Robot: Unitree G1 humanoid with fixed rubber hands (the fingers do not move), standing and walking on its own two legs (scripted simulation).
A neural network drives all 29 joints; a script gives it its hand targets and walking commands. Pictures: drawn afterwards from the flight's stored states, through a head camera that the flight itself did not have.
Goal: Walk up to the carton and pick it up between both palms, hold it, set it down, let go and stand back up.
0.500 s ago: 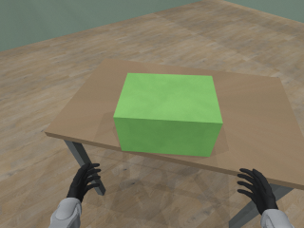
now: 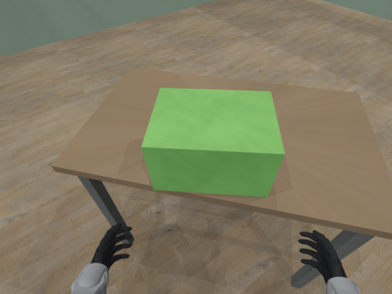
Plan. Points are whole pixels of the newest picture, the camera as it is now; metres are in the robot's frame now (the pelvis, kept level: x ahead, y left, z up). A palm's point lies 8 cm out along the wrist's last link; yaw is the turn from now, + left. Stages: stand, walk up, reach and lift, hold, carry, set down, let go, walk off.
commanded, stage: set down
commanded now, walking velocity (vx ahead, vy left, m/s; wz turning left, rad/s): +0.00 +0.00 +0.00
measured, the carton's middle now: (212, 140) +0.47 +0.00 +0.02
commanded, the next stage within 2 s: let go in 0.66 s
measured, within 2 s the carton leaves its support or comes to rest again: neither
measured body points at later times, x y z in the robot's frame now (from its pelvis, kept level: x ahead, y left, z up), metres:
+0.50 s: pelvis +0.01 +0.00 +0.00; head +0.01 +0.00 +0.45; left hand +0.18 +0.24 -0.08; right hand +0.19 -0.22 -0.09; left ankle +0.02 +0.13 -0.75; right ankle -0.03 -0.12 -0.75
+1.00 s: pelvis +0.00 -0.01 +0.00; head -0.01 -0.01 +0.45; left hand +0.17 +0.23 -0.08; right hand +0.18 -0.23 -0.09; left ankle +0.02 +0.13 -0.75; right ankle -0.03 -0.12 -0.75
